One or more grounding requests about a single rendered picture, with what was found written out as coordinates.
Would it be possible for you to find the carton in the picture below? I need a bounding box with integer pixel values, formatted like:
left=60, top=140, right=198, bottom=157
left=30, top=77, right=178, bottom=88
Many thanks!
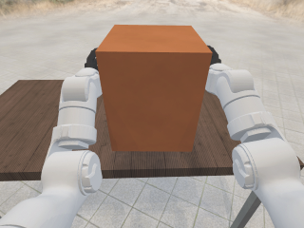
left=95, top=25, right=213, bottom=152

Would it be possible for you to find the robot right hand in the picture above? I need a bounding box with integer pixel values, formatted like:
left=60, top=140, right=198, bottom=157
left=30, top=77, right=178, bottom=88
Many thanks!
left=207, top=45, right=221, bottom=66

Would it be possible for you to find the robot left hand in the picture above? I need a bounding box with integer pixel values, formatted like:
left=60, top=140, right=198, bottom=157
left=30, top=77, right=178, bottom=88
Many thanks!
left=85, top=47, right=99, bottom=71

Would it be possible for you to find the robot right forearm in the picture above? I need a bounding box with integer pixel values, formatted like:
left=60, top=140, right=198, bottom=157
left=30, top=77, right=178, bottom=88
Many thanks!
left=205, top=63, right=301, bottom=178

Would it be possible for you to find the robot left forearm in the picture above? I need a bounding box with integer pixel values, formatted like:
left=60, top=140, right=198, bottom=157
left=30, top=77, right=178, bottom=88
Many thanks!
left=41, top=67, right=103, bottom=188

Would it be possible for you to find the table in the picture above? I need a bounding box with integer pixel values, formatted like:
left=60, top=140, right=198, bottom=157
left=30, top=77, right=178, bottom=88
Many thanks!
left=0, top=80, right=304, bottom=228

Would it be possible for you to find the right robot upper arm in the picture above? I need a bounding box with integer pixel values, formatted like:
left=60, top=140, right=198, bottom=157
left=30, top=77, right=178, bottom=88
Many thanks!
left=232, top=137, right=304, bottom=228

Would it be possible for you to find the left robot upper arm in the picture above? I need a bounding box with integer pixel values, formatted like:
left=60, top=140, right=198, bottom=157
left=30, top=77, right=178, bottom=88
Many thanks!
left=0, top=150, right=103, bottom=228

